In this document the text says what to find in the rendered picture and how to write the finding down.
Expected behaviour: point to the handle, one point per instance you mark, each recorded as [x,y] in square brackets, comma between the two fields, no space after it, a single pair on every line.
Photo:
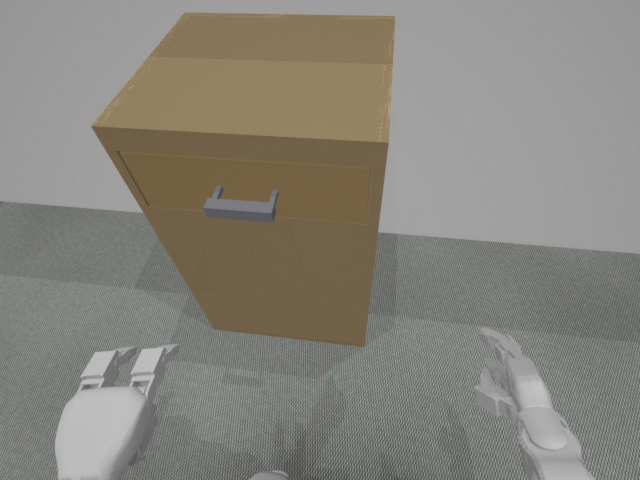
[239,209]

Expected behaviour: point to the cabinet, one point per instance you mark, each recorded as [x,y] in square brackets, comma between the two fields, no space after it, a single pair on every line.
[279,87]

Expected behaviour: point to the robot right forearm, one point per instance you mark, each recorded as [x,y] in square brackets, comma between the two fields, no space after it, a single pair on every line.
[549,450]

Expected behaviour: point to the drawer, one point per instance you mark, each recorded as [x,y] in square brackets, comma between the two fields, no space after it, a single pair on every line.
[306,190]

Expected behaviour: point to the right robot hand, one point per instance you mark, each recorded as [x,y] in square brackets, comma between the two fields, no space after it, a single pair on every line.
[521,383]

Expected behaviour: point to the left robot hand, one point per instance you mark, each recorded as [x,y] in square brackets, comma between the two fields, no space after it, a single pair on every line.
[104,430]

